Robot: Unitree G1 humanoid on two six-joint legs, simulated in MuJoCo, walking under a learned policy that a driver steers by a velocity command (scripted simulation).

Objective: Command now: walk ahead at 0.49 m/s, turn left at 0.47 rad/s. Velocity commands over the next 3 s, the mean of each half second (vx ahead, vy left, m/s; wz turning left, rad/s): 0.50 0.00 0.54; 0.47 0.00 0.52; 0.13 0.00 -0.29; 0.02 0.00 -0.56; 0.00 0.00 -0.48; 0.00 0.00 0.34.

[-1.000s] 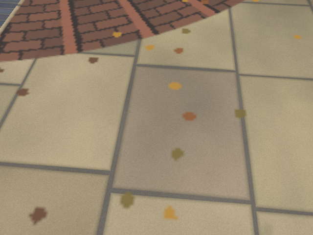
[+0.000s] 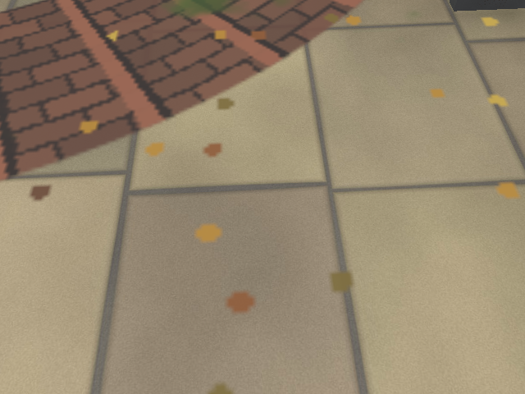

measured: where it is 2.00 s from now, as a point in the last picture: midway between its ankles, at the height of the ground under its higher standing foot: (218, 307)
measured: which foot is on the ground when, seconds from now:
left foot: down 0.00-0.36, up 0.38-0.88, down 0.90-1.00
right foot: up 0.00-0.34, down 0.36-0.88, up 0.90-1.00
